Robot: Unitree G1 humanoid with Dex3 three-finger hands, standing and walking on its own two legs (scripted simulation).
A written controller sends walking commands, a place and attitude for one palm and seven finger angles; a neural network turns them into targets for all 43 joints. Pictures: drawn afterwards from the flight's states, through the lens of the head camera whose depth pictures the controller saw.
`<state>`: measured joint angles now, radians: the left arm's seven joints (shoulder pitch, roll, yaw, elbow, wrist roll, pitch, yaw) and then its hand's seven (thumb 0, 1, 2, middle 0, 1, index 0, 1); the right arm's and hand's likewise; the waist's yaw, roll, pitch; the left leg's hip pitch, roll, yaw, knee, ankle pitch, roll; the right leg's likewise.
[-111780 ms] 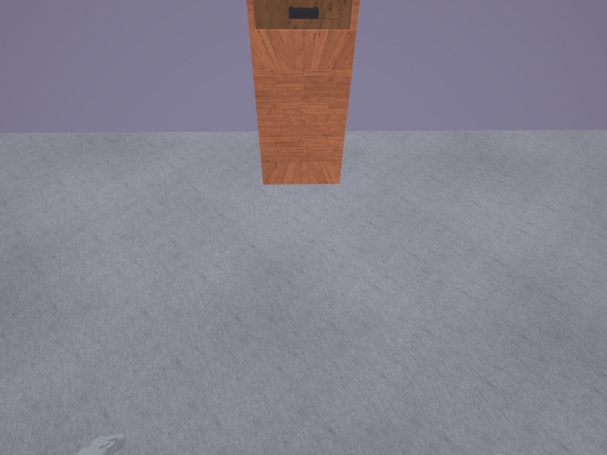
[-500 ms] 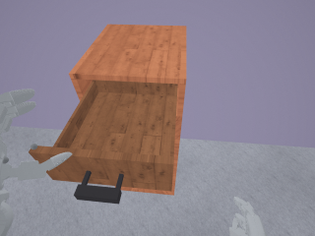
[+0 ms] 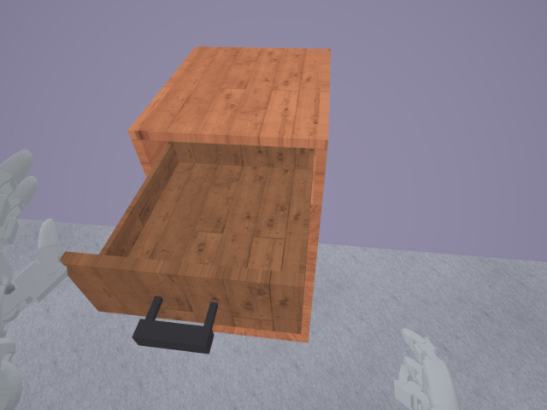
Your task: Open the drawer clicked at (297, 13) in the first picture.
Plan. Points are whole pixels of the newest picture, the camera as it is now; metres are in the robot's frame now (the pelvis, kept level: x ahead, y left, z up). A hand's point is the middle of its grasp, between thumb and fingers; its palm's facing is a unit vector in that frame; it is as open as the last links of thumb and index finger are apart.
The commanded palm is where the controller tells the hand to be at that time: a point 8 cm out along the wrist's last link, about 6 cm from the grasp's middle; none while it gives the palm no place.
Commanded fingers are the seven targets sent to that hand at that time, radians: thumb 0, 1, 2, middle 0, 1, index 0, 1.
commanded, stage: draw the hand back to the body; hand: left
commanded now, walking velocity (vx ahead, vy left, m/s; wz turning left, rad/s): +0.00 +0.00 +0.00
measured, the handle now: (179, 320) +0.22 +0.17 +0.04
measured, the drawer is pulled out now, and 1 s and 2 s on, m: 0.29 0.29 0.29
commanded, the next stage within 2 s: step back with the hand held close in 0.06 s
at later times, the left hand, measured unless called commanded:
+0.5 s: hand (38, 293) +0.16 +0.25 +0.20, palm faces +0.36 -0.77 -0.52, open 7.4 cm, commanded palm +0.09 +0.30 +0.23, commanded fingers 0.00 0.90 0.90 -0.20 -0.30 -0.20 -0.30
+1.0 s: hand out of the picture +0.07 +0.25 +0.22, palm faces +0.51 -0.77 -0.39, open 7.4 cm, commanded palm +0.01 +0.30 +0.23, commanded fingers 0.00 0.90 0.90 -0.20 -0.30 -0.20 -0.30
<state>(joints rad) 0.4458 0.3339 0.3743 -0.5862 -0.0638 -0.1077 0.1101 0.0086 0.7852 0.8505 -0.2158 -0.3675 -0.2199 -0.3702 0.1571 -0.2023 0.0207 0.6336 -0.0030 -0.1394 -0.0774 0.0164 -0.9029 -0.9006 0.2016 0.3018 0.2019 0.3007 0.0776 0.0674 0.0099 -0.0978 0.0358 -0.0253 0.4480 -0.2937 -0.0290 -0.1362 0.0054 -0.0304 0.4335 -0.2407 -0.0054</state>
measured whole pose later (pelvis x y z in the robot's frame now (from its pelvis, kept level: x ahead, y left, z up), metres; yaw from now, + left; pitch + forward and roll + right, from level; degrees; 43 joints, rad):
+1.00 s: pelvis -0.13 +0.02 -0.03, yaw -1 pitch -1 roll -2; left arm 0.47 0.39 0.48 -0.68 -0.01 -0.24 0.20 0.01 0.88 0.89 -0.21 -0.30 -0.21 -0.31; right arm 0.25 -0.21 -0.01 0.58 -0.05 -0.11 -0.09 0.02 -0.90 -0.90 0.20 0.30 0.20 0.30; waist -0.03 0.02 -0.01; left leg -0.47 0.03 -0.02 0.69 -0.20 0.00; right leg -0.49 0.02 0.00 0.73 -0.37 0.01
